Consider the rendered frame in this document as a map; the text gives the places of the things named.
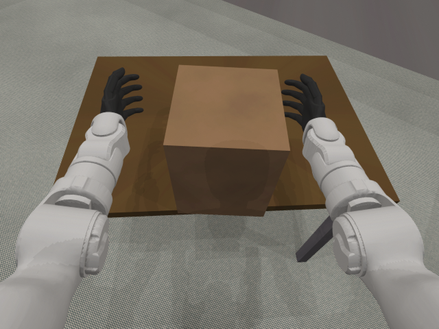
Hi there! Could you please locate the table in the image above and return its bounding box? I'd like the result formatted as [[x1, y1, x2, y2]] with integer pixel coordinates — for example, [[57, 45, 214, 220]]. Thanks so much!
[[54, 56, 400, 263]]

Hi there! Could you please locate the robot right hand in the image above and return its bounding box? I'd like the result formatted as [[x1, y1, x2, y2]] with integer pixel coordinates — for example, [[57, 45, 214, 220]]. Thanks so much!
[[281, 73, 326, 132]]

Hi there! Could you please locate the left robot forearm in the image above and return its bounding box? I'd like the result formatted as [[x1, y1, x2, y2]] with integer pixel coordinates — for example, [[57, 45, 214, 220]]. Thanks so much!
[[15, 112, 130, 266]]

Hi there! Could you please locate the robot left upper arm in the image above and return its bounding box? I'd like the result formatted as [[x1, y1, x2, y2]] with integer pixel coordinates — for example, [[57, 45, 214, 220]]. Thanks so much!
[[0, 204, 109, 329]]

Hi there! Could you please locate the robot left hand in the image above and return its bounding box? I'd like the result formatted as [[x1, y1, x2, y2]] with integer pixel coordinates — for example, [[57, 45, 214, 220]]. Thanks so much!
[[100, 67, 143, 121]]

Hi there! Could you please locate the robot right upper arm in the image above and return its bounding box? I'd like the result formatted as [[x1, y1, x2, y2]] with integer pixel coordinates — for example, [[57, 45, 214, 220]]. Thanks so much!
[[333, 206, 439, 329]]

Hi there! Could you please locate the right robot forearm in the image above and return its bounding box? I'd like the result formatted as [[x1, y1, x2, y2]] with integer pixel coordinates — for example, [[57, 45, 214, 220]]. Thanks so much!
[[302, 117, 425, 260]]

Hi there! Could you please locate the carton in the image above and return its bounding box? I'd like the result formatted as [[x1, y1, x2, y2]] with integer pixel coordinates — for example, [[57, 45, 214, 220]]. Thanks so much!
[[163, 65, 290, 217]]

